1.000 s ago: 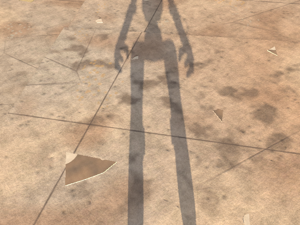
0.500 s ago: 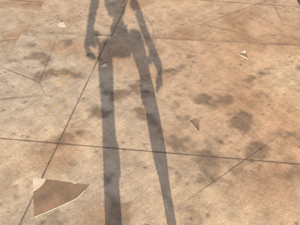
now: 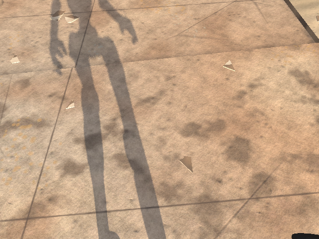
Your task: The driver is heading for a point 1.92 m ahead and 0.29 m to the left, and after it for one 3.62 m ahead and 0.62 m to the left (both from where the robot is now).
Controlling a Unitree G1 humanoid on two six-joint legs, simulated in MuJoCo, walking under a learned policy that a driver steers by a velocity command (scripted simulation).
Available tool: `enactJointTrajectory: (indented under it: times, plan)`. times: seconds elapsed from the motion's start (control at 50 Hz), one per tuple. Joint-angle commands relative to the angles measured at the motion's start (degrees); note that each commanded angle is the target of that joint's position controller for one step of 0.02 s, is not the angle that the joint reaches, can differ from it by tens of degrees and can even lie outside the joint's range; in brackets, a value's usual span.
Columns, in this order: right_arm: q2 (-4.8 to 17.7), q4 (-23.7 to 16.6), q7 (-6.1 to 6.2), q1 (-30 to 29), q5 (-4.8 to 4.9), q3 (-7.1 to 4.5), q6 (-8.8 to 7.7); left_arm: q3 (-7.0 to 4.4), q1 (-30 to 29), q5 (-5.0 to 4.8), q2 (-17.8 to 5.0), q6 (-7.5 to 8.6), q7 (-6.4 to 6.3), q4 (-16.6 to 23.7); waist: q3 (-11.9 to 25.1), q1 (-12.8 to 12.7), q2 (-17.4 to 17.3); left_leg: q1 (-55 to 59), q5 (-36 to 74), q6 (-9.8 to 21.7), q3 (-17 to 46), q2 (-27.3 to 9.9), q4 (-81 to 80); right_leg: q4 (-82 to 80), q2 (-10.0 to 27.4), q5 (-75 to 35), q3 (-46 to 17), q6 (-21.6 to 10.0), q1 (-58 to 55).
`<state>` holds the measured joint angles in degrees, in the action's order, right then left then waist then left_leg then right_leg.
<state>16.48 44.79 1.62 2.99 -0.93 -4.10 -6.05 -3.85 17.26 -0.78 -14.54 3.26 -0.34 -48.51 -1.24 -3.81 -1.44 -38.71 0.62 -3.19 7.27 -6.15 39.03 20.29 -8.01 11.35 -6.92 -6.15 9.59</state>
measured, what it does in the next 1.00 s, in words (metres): walks ahead: left foot, then right foot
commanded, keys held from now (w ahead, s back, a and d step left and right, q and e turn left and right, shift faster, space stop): e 0.26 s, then q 0.74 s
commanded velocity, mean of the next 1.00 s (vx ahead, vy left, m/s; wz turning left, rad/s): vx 0.09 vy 0.00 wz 0.02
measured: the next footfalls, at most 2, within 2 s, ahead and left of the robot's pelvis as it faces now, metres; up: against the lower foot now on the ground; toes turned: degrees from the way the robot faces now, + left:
left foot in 0.14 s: +0.27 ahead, +0.14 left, +0.00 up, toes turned -10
right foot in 0.50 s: +0.18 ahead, -0.11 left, +0.00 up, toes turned -9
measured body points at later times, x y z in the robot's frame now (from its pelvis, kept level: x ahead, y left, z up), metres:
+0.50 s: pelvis +0.14 +0.03 -0.01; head +0.17 +0.02 +0.44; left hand +0.34 +0.26 -0.11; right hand +0.20 -0.25 -0.14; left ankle +0.23 +0.14 -0.74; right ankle +0.14 -0.10 -0.75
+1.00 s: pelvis +0.15 +0.07 -0.01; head +0.19 +0.10 +0.44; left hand +0.29 +0.37 -0.12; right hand +0.31 -0.20 -0.09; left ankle +0.17 +0.15 -0.74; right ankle +0.15 -0.09 -0.66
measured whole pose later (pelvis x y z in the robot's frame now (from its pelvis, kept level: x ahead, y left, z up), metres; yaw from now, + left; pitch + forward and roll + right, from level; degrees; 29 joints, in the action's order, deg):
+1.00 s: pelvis +0.15 +0.07 -0.01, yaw +5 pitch +3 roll -2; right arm 16.8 37.3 0.3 12.2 0.0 -3.4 0.6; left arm -5.4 6.8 0.2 -17.9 -1.3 -3.2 -41.5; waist -1.9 0.7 1.6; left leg -18.6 -12.4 3.6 2.6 2.4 28.5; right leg 65.3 0.0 24.0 -2.2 3.6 32.0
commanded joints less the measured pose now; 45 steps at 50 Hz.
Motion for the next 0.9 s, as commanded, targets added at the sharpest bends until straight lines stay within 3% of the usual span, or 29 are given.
enactJointTrajectory:
  times: [0.02,0.1,0.12,0.14,0.16,0.18,0.2,0.22,0.24,0.26,0.28,0.32,0.38,0.46,0.48,0.5,0.52,0.54,0.56,0.6,0.64,0.7,0.76,0.8,0.82,0.84,0.86,0.88,0.9]
  plan:
    - [2.6,-5.3,-0.76,-5.5,0.26,-0.11,-0.92,-2.29,1.3,-0.48,-9.5,-0.49,-0.84,3.1,1.3,-0.4,5.9,9.5,4.2,-0.3,-4.4,6.0,-6.8,-1.9,11.0,-15.5,-9.7,-5.5,6.1]
    - [5.4,-6.3,-1.88,-4.0,0.71,-0.78,-1.33,-2.23,0.8,-0.42,-9.0,-2.39,-1.77,4.8,4.5,1.5,8.0,12.8,-3.5,1.2,-2.6,8.6,-13.2,8.6,12.0,-18.6,-17.3,-3.6,-1.8]
    - [5.9,-5.6,-1.83,-0.8,0.50,-1.00,-1.70,-2.05,-1.3,-0.45,-8.5,-2.55,-1.97,5.9,5.5,3.8,8.7,17.4,-0.1,2.4,-3.2,8.0,-17.0,12.3,10.8,-18.2,-17.6,-2.2,-1.6]
    - [8.2,-5.1,-1.47,4.3,-0.48,-1.53,-2.04,-1.36,-2.3,-0.06,-6.5,-2.25,-1.93,7.2,9.9,6.1,7.5,28.2,9.2,5.4,-0.6,2.6,-17.6,21.0,8.0,-16.0,-15.3,0.3,2.2]
    - [11.9,-5.1,-0.71,10.6,-1.49,-2.05,-1.61,-0.30,0.2,1.35,-3.1,-1.96,-1.94,8.6,18.4,6.8,-2.5,44.9,34.4,10.3,10.2,-11.2,-12.2,37.6,3.1,8.8,-7.3,3.6,12.2]
    - [12.8,-3.8,-0.98,13.2,-0.93,-2.44,-0.22,-0.18,10.8,-0.35,-4.8,-1.63,-1.38,9.4,27.2,2.6,-18.7,57.6,33.7,22.2,30.1,-24.0,-11.8,50.1,-0.7,32.4,-4.0,5.8,25.2]
    - [7.9,-6.2,-0.94,9.0,0.27,-1.53,0.84,-1.52,11.6,-0.86,-10.8,-2.16,-1.27,7.2,24.2,3.1,-10.4,52.7,20.6,21.2,28.8,-21.9,-13.9,56.3,4.7,27.4,-4.7,7.9,28.7]
    - [4.5,-7.4,-0.44,6.8,0.13,-0.52,1.79,-2.29,4.7,-1.08,-12.7,-3.24,-1.43,8.1,16.9,5.1,-6.2,46.9,14.5,18.0,18.8,-17.1,-14.7,58.5,6.2,23.0,-1.7,9.5,30.9]
    - [4.0,-7.6,-0.25,4.3,-0.28,-0.02,2.72,-2.49,1.9,-0.97,-11.9,-4.43,-1.86,8.6,12.4,4.4,-2.5,39.8,9.7,16.2,13.2,-13.6,-16.6,57.1,7.8,20.0,-0.1,10.4,30.5]
    - [4.1,-7.4,-0.15,2.5,-0.30,0.07,3.30,-2.71,0.3,-0.60,-11.3,-5.35,-2.21,9.5,8.2,3.5,-3.2,33.3,6.0,15.7,10.0,-11.5,-18.5,54.6,9.4,17.9,0.6,10.7,29.5]
    - [5.1,-6.8,-0.27,2.3,-0.89,-0.10,3.57,-2.16,0.3,-0.49,-8.9,-5.87,-2.14,9.7,5.7,3.1,-4.3,26.6,5.4,15.3,6.4,-8.4,-20.8,51.8,9.1,16.5,2.2,10.5,25.1]
    - [5.3,-5.9,-0.73,2.3,-1.07,-0.19,3.49,-0.98,1.9,-0.01,-4.7,-5.62,-2.11,10.0,6.1,2.0,-5.8,23.1,9.9,16.4,2.4,-6.2,-22.0,43.7,8.0,16.0,3.9,10.2,19.4]
    - [3.9,-5.2,-1.60,0.9,0.03,0.28,3.32,0.34,0.8,1.36,-2.4,-4.79,-1.74,9.6,10.0,1.8,-6.4,22.5,14.2,17.0,0.4,-5.5,-21.2,27.3,9.3,10.8,4.6,9.4,9.7]
    - [6.3,-4.2,-2.45,2.5,1.57,-0.05,4.23,-0.45,-0.7,1.29,-5.4,-4.80,-1.11,9.1,7.2,1.3,-6.8,18.6,-6.5,14.0,2.9,-3.7,-19.7,7.4,6.6,-1.1,7.4,6.9,-1.4]
    - [5.5,-3.7,-2.56,4.5,1.67,0.35,4.16,-0.83,-1.7,1.75,-7.4,-4.78,-1.31,10.1,6.2,1.5,-5.5,15.1,-12.8,10.8,3.9,-2.6,-19.1,4.7,9.2,-3.1,4.4,5.0,-5.2]
    - [3.7,-4.2,-2.83,5.3,0.87,0.97,3.91,-1.56,-0.6,2.55,-11.3,-4.85,-1.91,11.2,7.1,1.9,0.5,10.9,-20.9,7.1,2.1,0.5,-13.5,3.6,17.9,-7.4,-3.4,1.9,-9.0]
    - [2.0,-5.4,-2.74,6.8,1.27,1.19,3.67,-2.56,-2.2,2.70,-14.5,-5.30,-2.10,10.4,6.0,4.7,13.6,10.1,-26.0,4.2,-6.6,6.7,-7.1,0.3,24.5,-2.6,-8.2,-3.6,-2.0]
    - [4.9,-5.2,-2.31,5.4,1.31,0.40,3.80,-2.31,-5.0,2.75,-12.2,-5.01,-1.98,11.5,4.0,3.0,15.2,12.1,-27.1,2.7,-8.2,6.9,0.6,-2.6,25.8,0.4,-9.9,-6.2,3.2]
    - [6.8,-5.2,-2.03,5.2,1.70,-0.58,4.24,-2.16,-6.5,2.79,-11.1,-4.48,-2.18,12.0,2.5,2.6,15.1,9.8,-28.4,2.4,-8.2,6.9,7.6,-2.6,26.1,-2.4,-9.4,-6.6,3.3]
    - [7.1,-4.4,-1.14,7.9,1.57,-1.62,5.91,-2.02,-7.4,1.84,-10.2,-3.17,-2.49,11.9,2.0,2.9,12.8,4.9,-32.4,1.0,-6.1,5.8,20.3,-1.4,27.3,-15.7,-7.7,-7.3,1.2]
    - [4.6,-4.5,-0.90,9.6,1.83,-1.24,7.00,-1.85,-9.2,1.05,-9.0,-2.80,-2.62,11.6,2.7,4.2,9.8,4.3,-30.4,0.2,-5.9,4.6,21.5,0.5,26.1,-23.1,-3.0,-6.2,-0.5]
    - [2.5,-6.6,-1.78,7.2,2.06,-0.30,7.36,-2.40,-10.6,0.86,-9.4,-3.69,-2.75,11.3,4.7,3.0,10.9,9.8,-25.3,0.0,-9.4,4.1,11.3,2.2,24.2,-23.5,2.3,-4.9,-0.8]
    - [4.2,-8.1,-3.24,8.2,2.25,-0.87,7.54,-3.05,-9.8,0.07,-11.0,-4.34,-2.80,10.6,6.5,3.2,11.5,15.8,-20.5,1.7,-11.8,5.3,0.9,5.2,25.5,-22.2,3.0,-4.1,-2.1]
    - [5.1,-7.1,-3.18,12.2,1.60,-1.65,7.62,-2.88,-8.7,-0.87,-10.0,-4.19,-2.60,9.5,6.6,5.1,8.7,24.7,-9.6,4.4,-12.5,7.9,-11.0,11.4,23.3,-13.7,6.3,0.2,2.2]
    - [9.5,-7.6,-2.47,13.0,1.23,-2.94,7.49,-2.42,-5.8,0.36,-7.5,-4.01,-2.27,8.9,6.3,3.9,-2.0,32.0,6.4,7.3,-1.9,1.8,-14.9,22.8,18.8,-0.7,11.9,5.4,10.7]
    - [17.4,-9.7,-2.06,13.4,0.26,-4.47,7.18,-1.14,-9.0,2.97,-4.5,-3.71,-2.23,12.7,4.9,4.0,-19.0,36.5,25.5,18.9,21.6,-14.4,-17.6,38.6,9.1,26.8,13.4,10.9,28.2]
    - [14.8,-9.8,-2.62,16.8,-1.50,-3.60,5.99,-1.78,-14.4,2.04,-7.1,-3.28,-2.53,13.5,9.9,8.8,-11.9,36.3,22.1,24.9,25.1,-16.8,-19.2,48.5,8.0,30.0,3.7,10.3,29.7]
    - [13.4,-9.9,-2.66,14.5,-1.42,-3.04,5.03,-2.23,-14.6,0.70,-8.3,-3.41,-2.62,13.3,8.1,7.2,-7.9,35.4,17.6,22.9,20.1,-14.1,-18.7,51.6,9.0,25.7,2.1,9.3,31.0]
    - [12.1,-10.3,-2.20,11.0,-0.15,-2.88,4.79,-2.54,-13.3,0.71,-8.6,-3.66,-2.96,12.1,6.6,5.5,-4.8,34.2,12.7,19.4,16.1,-10.7,-18.1,50.8,9.9,20.5,1.9,8.9,31.5]
Keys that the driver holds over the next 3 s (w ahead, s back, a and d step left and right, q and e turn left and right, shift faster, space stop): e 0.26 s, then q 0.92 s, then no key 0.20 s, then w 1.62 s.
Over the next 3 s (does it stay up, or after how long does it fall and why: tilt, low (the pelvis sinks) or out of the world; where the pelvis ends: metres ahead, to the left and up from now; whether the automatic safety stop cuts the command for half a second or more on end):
stays up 0.81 0.28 0.00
